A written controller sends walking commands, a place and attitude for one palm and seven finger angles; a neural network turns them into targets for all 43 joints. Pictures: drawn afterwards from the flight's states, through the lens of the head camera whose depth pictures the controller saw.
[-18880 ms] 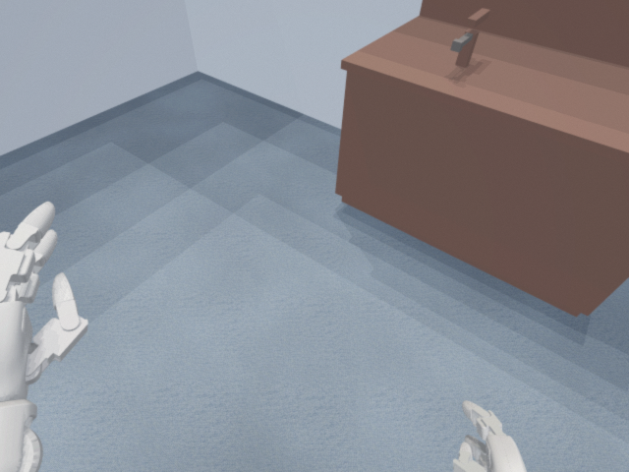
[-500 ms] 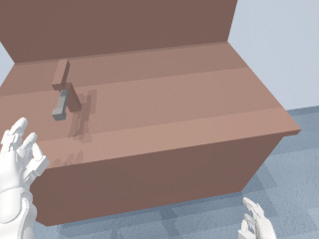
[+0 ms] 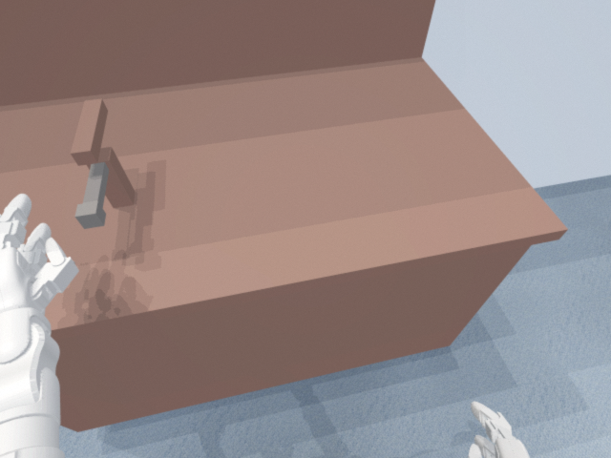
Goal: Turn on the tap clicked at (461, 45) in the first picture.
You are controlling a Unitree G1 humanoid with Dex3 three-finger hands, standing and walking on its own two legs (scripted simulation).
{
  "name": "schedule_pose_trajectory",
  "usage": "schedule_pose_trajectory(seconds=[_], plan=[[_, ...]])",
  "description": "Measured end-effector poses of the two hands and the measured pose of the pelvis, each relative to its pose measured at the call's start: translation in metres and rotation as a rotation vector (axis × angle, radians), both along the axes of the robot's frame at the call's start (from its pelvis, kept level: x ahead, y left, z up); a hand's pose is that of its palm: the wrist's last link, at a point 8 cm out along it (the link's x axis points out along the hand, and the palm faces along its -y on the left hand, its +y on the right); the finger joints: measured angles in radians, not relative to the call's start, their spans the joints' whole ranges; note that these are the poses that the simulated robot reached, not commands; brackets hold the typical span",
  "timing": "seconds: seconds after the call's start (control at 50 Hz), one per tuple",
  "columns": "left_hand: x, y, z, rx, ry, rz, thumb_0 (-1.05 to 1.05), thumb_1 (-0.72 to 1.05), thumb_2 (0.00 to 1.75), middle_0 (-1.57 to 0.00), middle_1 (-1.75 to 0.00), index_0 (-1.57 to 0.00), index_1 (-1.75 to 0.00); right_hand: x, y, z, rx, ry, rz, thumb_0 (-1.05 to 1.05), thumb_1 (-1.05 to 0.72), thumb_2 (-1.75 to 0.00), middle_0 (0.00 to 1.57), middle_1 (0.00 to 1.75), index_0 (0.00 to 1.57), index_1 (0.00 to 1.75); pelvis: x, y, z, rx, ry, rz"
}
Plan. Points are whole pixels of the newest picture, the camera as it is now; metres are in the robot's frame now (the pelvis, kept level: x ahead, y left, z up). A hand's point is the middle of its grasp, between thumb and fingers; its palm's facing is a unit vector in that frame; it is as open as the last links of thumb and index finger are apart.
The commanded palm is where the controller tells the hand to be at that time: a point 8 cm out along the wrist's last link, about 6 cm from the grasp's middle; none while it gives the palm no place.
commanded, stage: reach beside the lever's end, fingers flat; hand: left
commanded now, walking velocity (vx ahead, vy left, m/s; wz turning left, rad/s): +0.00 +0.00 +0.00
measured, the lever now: (91, 215) +0.42 +0.35 +0.06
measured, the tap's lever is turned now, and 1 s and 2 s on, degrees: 0 0 4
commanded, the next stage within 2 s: push the lever round in 1.02 s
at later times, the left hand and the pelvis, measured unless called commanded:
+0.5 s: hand (65, 235) +0.37 +0.36 +0.07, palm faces +0.51 -0.85 -0.09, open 7.8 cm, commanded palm +0.33 +0.40 +0.07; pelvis +0.00 +0.00 -0.01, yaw -1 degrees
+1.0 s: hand (71, 233) +0.39 +0.37 +0.05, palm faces +0.49 -0.87 -0.08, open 7.8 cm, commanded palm +0.34 +0.40 +0.06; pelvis +0.00 +0.02 -0.02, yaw -2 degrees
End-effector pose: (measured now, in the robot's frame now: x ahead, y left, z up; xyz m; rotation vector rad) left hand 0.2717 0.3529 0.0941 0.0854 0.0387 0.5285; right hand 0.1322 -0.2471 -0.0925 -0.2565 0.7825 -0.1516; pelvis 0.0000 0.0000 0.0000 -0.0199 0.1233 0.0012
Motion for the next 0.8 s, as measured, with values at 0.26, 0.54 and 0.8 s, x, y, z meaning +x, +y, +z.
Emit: schedule_pose_trajectory(seconds=[0.26,0.54,0.8], plan=[[0.029,0.023,-0.01,0.003,0.011,0.013,0.02,0.9,0.9,-0.17,-0.19,-0.16,-0.19,-0.033,-0.014,-0.013,-0.032,0.142,-0.051,0.01,-0.9,-0.9,0.2,0.3,0.21,0.3,0.0,-0.001,-0.006,-0.007,0.046,-0.003],[0.061,0.047,-0.021,-0.001,0.019,0.01,0.02,0.9,0.9,-0.16,-0.16,-0.15,-0.16,-0.075,-0.025,-0.02,-0.065,0.293,-0.102,0.01,-0.9,-0.9,0.2,0.3,0.21,0.3,-0.001,0.002,-0.014,-0.019,0.109,-0.015],[0.08,0.059,-0.031,0.013,0.013,-0.026,0.02,0.9,0.9,-0.15,-0.15,-0.15,-0.15,-0.106,-0.019,-0.024,-0.076,0.406,-0.142,0.01,-0.9,-0.9,0.2,0.3,0.21,0.3,-0.004,0.011,-0.021,-0.034,0.151,-0.024]])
